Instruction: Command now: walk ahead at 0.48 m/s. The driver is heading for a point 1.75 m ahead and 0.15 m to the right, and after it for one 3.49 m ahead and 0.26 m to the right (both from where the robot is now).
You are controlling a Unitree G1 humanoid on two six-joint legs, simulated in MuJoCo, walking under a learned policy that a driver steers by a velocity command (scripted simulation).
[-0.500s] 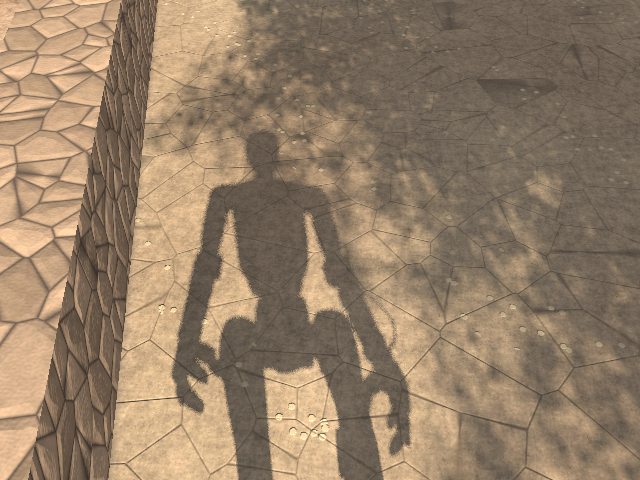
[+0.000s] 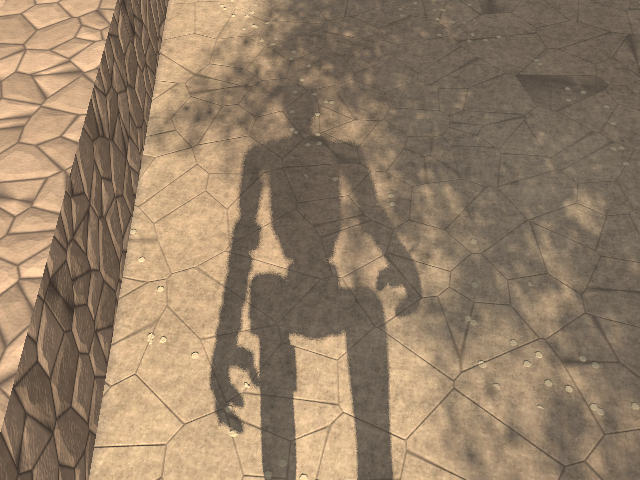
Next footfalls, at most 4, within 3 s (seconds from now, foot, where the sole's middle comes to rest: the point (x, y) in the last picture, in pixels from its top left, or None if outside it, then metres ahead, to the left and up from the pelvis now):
0.12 left None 0.25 0.07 -0.78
0.68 right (398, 437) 0.56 -0.08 -0.78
1.22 left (321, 314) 0.86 0.10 -0.78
1.80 right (391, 230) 1.13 -0.08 -0.78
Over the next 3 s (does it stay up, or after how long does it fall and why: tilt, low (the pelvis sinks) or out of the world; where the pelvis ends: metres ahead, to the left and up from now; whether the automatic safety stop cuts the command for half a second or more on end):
stays up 1.16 0.00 0.01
